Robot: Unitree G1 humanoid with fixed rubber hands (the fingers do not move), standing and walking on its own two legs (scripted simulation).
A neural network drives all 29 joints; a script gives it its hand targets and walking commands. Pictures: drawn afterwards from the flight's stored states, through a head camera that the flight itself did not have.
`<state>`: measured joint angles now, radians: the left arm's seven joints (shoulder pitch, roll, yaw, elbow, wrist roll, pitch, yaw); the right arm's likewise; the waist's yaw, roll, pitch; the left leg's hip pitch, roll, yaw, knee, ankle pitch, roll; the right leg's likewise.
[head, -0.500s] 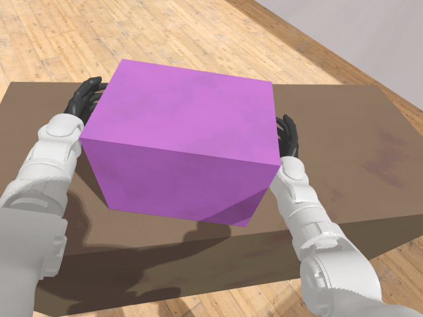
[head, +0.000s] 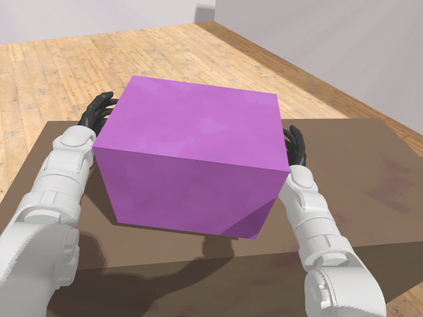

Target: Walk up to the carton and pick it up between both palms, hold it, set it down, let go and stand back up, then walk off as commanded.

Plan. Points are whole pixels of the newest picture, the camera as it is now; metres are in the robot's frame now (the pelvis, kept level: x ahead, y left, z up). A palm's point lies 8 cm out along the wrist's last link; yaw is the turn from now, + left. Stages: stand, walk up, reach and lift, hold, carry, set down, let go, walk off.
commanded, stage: reach and lift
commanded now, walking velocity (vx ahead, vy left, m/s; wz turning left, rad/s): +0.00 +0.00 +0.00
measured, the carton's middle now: (195, 159) +0.43 -0.03 +0.09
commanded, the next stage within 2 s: none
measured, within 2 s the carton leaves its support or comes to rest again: neither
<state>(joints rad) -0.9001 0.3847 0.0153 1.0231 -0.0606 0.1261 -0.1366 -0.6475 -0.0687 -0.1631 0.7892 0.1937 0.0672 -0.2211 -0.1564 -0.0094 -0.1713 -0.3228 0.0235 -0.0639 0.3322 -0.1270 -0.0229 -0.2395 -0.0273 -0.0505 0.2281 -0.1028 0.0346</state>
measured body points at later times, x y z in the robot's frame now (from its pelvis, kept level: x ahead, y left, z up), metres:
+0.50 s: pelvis +0.00 +0.00 +0.00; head -0.02 +0.02 +0.45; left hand +0.44 +0.16 +0.18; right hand +0.37 -0.23 +0.14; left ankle +0.02 +0.13 -0.75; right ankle +0.00 -0.14 -0.75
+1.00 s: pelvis -0.01 +0.00 +0.00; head -0.05 +0.01 +0.45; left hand +0.41 +0.17 +0.20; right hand +0.37 -0.23 +0.17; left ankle +0.02 +0.13 -0.75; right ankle +0.00 -0.14 -0.75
